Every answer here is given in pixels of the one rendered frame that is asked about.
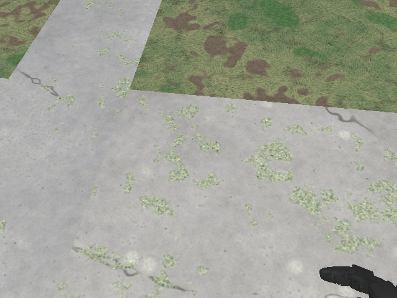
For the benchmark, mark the right robot hand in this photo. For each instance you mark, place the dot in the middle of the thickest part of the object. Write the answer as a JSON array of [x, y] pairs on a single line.
[[360, 279]]

